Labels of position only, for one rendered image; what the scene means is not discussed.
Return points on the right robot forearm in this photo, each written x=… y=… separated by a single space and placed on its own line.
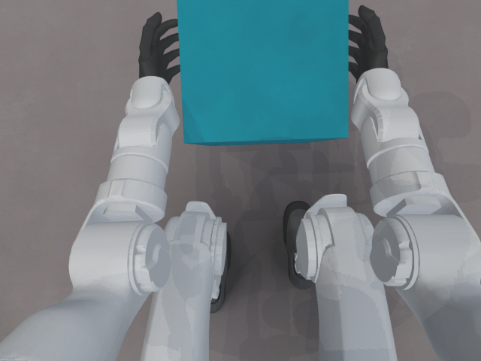
x=402 y=175

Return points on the robot left foot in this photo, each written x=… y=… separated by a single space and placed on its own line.
x=216 y=304

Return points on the carton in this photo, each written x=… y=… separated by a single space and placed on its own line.
x=263 y=71

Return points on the robot right upper arm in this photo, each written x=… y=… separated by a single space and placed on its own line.
x=434 y=263

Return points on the robot right hand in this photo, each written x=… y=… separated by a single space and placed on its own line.
x=373 y=51

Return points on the right robot shin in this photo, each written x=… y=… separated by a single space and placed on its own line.
x=331 y=201

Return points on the robot left upper arm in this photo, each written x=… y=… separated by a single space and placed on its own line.
x=114 y=267

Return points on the left robot forearm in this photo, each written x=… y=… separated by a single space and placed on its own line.
x=135 y=184

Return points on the robot left hand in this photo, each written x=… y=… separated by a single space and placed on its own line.
x=152 y=61

